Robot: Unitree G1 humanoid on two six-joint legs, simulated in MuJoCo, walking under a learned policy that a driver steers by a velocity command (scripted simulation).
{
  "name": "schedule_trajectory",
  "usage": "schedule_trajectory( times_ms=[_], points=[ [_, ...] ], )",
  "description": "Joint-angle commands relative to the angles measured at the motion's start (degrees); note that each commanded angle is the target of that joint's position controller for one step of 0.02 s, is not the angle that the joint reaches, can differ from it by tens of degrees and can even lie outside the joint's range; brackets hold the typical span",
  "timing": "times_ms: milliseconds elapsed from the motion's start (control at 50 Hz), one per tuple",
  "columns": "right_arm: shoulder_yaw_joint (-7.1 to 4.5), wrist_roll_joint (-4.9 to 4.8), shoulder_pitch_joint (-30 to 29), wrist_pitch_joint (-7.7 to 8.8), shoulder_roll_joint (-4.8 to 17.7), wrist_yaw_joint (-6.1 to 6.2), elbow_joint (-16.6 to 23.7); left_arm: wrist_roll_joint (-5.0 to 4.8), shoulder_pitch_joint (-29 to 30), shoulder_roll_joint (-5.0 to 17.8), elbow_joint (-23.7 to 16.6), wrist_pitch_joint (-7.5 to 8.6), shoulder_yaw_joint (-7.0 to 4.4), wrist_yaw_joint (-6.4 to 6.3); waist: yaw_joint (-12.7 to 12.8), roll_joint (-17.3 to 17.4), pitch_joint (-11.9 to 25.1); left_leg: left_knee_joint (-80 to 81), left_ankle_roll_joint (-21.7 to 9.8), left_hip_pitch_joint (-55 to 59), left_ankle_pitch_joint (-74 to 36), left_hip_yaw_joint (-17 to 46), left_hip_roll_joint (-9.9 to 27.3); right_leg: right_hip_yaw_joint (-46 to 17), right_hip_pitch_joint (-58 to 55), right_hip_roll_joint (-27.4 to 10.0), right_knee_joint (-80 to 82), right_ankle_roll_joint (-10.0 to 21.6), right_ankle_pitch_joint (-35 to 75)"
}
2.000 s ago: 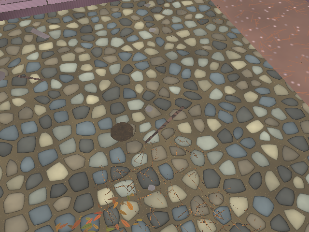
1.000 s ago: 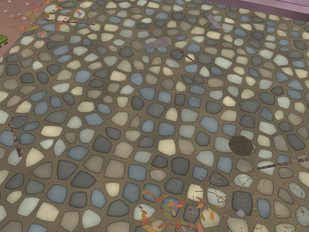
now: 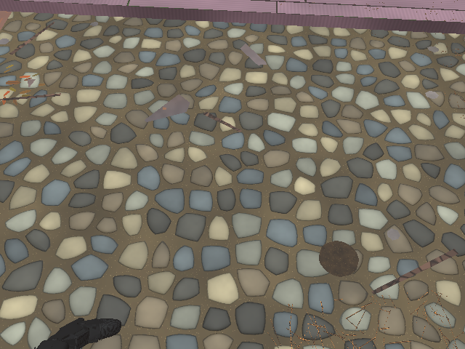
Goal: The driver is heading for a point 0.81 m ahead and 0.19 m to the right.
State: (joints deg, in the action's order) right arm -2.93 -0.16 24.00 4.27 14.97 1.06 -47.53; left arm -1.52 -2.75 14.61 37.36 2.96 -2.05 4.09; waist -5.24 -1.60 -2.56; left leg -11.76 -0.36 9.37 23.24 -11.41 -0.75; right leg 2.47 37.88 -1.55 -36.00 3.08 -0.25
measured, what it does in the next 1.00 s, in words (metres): walks ahead, turning right: right foot, then left foot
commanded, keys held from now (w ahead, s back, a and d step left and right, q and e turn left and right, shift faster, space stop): w+e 0.82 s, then w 0.16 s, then no key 0.02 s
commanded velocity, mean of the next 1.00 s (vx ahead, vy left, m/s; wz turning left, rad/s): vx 0.49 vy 0.00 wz -0.54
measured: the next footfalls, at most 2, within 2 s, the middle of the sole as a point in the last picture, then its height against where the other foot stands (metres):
right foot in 0.06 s outside the picture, level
left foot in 0.54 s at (199, 320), level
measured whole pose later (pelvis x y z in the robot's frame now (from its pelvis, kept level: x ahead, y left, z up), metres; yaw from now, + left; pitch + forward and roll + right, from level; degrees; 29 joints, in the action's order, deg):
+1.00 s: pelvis +0.53 -0.10 +0.01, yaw -34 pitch +2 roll +2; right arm -3.9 -1.3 21.2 4.3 17.3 -0.3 -47.7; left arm -1.1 -3.5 15.2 34.7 1.7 -2.4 2.6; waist -5.9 -1.8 -2.6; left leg -14.0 1.5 3.8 18.9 -10.5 0.9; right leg -1.3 34.8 -3.7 -36.8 1.7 -4.6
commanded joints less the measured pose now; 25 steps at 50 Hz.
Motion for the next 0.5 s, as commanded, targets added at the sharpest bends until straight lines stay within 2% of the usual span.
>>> schedule_trajectory(
  times_ms=[20,40,60,80,100,120,140,160,180,200,220,260,300,360,420,460,500],
  points=[
    [-3.11,-0.29,-1.11,-0.7,12.58,1.12,2.98,-0.08,0.53,6.49,-5.37,0.51,-2.31,0.58,5.68,8.87,2.15,-11.71,-4.98,-0.94,-71.54,1.15,15.79,4.67,-8.32,5.05,0.33,3.89,-6.19],
    [-3.29,-0.22,-1.76,-1.21,13.28,1.36,3.33,-0.25,-6.45,9.0,-3.98,0.14,-3.61,0.27,9.55,9.28,6.36,-20.98,-4.45,-2.71,-74.6,1.0,15.56,4.58,-17.37,6.6,0.88,5.59,-7.03],
    [-3.16,-0.55,-3.23,-1.22,13.25,1.55,4.11,-0.25,-15.55,11.85,-2.07,-0.3,-5.26,-0.68,14.91,7.24,10.53,-34.21,-2.86,-11.26,-68.88,0.06,13.62,2.03,-32.56,6.86,4.68,7.98,-4.07],
    [-1.54,1.39,-0.76,-0.41,8.06,1.21,5.68,-0.12,-20.96,15.55,-0.52,-1.2,-5.92,-2.21,13.49,-4.63,15.67,-53.46,-1.09,-28.31,-22.5,1.26,8.27,-15.02,-50.45,-4.36,3.22,11.05,-2.44],
    [0.32,0.61,3.84,1.55,3.94,-0.05,8.44,0.36,-18.56,18.07,-2.72,-0.32,-5.94,-2.03,8.39,-12.67,25.61,-72.06,1.08,-47.98,11.81,12.43,-2.87,-50.55,-64.83,-17.93,12.54,23.99,-17.29],
    [-1.12,-1.19,-4.61,3.35,10.11,-0.94,9.62,0.5,-18.9,13.28,-2.69,-0.04,-5.02,-2.04,13.03,-3.75,23.13,-73.5,0.13,-53.48,7.17,19.95,0.34,-48.44,-61.45,-16.34,18.69,20.37,-22.66],
    [-1.09,-2.52,-8.8,4.07,10.37,-1.23,11.66,0.54,-16.24,11.62,-2.28,0.4,-4.45,-2.14,11.33,-1.34,13.6,-69.28,-0.74,-55.02,1.51,18.65,2.5,-40.0,-52.45,-14.33,20.29,17.73,-20.9],
    [-0.85,-1.48,-9.37,4.3,9.33,-0.79,11.4,0.43,-12.38,10.76,-2.71,0.81,-4.07,-2.07,7.84,4.52,7.87,-64.01,-0.51,-52.65,-2.04,17.95,4.99,-34.02,-42.4,-11.68,21.06,15.94,-14.14],
    [-1.23,-0.18,-8.57,3.92,9.58,-0.4,10.92,0.77,-9.27,9.39,-3.45,1.09,-3.73,-2.15,5.56,4.38,5.7,-59.82,0.19,-49.1,-4.12,17.92,6.6,-29.46,-35.72,-9.31,21.59,15.15,-7.77],
    [-1.42,0.29,-7.14,3.11,9.75,-0.44,10.63,1.48,-7.65,8.88,-4.17,1.2,-3.5,-2.36,3.71,2.22,4.83,-58.61,0.83,-45.65,-5.38,18.04,7.59,-26.98,-30.68,-7.81,22.88,15.05,-4.02],
    [-1.44,0.73,-6.38,2.41,9.51,-0.35,10.62,1.34,-7.02,8.73,-4.04,1.35,-3.56,-2.49,2.92,1.18,4.37,-56.58,1.82,-44.44,-5.95,17.49,8.01,-25.62,-27.69,-7.05,23.76,15.35,-1.59],
    [-1.08,1.48,-7.11,1.38,8.22,-0.09,10.96,0.86,-8.23,9.29,-2.91,1.63,-3.65,-2.94,2.88,0.77,3.45,-52.05,3.79,-43.57,-7.87,15.84,8.07,-21.6,-22.61,-5.84,24.17,15.31,3.39],
    [-0.53,1.77,-11.75,1.1,6.84,0.18,12.58,0.83,-9.93,10.57,-1.96,1.42,-3.94,-3.68,4.3,0.32,2.15,-44.96,5.18,-44.64,-13.93,14.85,7.41,-18.95,-20.17,-3.97,23.98,14.19,4.13],
    [0.28,1.33,-19.27,1.61,5.04,-0.12,14.16,0.21,-12.69,11.1,-0.73,0.63,-4.04,-4.33,7.73,-1.23,2.18,-30.04,5.39,-41.45,-25.13,14.41,4.63,-16.93,-19.69,-1.08,21.88,10.92,-1.05],
    [0.18,0.13,-24.32,2.37,5.74,-1.05,15.35,-0.15,-15.84,11.83,0.51,-0.04,-4.23,-4.62,9.97,-2.5,2.79,-22.06,5.26,-38.18,-28.01,14.75,1.94,-20.26,-22.3,-2.23,19.41,10.02,-5.31],
    [-0.44,-0.22,-24.98,2.88,7.3,-1.68,15.71,-0.33,-16.89,11.2,0.97,-0.46,-4.06,-4.78,9.77,-3.49,3.25,-18.24,4.29,-37.51,-25.15,16.25,1.27,-24.25,-26.58,-3.62,15.8,9.42,-7.26],
    [-1.35,-0.54,-22.72,3.31,8.86,-1.99,15.36,-0.03,-16.38,11.11,0.95,-0.78,-4.11,-4.86,7.95,-5.52,3.72,-16.6,2.43,-34.3,-19.36,16.68,0.93,-27.84,-29.24,-5.03,12.15,8.33,-6.53]
  ],
)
